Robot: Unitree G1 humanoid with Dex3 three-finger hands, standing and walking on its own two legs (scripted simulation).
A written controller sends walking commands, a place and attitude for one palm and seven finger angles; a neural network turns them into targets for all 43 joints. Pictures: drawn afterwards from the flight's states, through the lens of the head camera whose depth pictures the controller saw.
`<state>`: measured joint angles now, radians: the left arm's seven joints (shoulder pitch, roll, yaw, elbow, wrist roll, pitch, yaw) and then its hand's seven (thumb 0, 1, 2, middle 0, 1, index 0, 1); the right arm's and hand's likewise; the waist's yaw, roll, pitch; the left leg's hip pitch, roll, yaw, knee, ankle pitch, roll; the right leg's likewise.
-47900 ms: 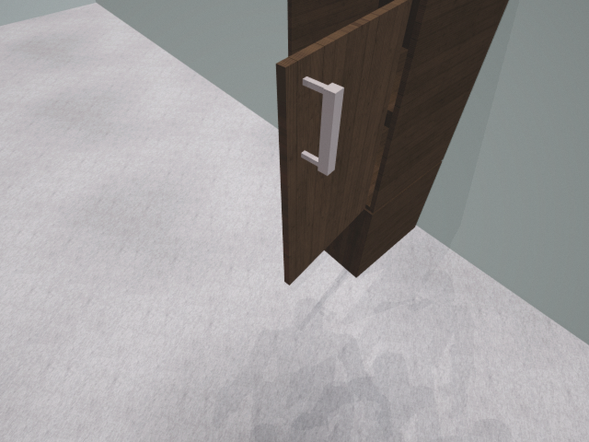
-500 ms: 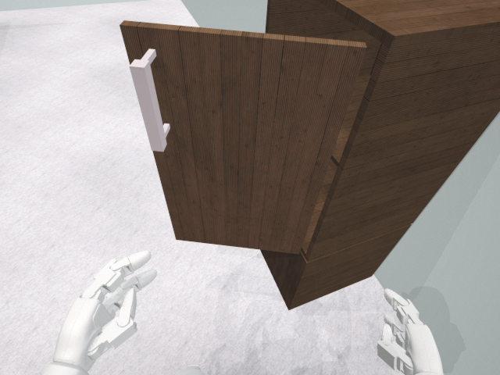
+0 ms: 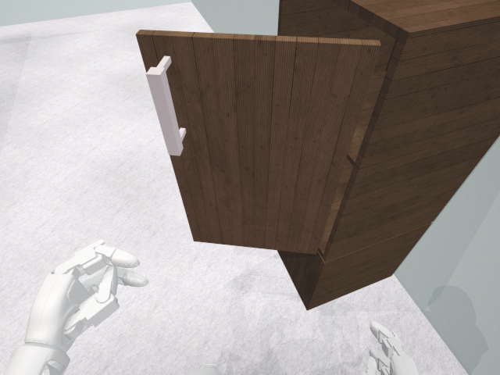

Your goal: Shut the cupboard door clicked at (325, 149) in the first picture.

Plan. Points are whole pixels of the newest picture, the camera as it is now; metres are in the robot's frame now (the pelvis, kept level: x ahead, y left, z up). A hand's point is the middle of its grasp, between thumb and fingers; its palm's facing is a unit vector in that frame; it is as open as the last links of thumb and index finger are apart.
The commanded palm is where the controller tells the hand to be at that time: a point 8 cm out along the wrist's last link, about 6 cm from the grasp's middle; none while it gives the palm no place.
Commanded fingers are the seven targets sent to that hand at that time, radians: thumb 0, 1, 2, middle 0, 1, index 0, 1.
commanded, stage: raise the hand and make a fist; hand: left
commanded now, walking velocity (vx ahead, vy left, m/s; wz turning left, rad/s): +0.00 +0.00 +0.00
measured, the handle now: (170, 108) +0.49 +0.17 +0.18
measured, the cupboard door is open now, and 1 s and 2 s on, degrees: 62 62 62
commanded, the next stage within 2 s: bring the fist close to the handle in 1.06 s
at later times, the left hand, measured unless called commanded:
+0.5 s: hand (93, 268) +0.21 +0.20 +0.16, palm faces -0.06 -1.00 -0.07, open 3.1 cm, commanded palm +0.19 +0.25 +0.17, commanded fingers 0.00 0.90 0.90 -1.30 -1.50 -1.30 -1.50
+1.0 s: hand (105, 248) +0.22 +0.18 +0.18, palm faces -0.04 -1.00 -0.08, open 3.1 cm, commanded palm +0.20 +0.23 +0.19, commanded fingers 0.00 0.90 0.90 -1.30 -1.50 -1.30 -1.50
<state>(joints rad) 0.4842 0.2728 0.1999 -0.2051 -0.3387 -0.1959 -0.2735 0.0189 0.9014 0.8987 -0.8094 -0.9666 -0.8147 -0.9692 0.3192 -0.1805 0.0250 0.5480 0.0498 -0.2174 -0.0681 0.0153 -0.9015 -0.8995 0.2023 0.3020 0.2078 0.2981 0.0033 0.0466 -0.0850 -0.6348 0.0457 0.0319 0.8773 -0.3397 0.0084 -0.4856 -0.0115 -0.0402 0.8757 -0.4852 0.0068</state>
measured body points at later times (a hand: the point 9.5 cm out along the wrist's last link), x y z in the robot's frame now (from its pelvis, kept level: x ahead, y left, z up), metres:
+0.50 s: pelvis +0.00 +0.01 +0.03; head -0.02 +0.00 +0.48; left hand +0.21 +0.25 +0.16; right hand +0.20 -0.19 -0.03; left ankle +0.06 +0.11 -0.69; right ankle -0.02 -0.12 -0.69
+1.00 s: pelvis +0.01 -0.01 +0.04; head -0.02 -0.03 +0.49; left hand +0.22 +0.23 +0.18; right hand +0.20 -0.24 -0.02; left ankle +0.06 +0.11 -0.69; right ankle -0.02 -0.12 -0.69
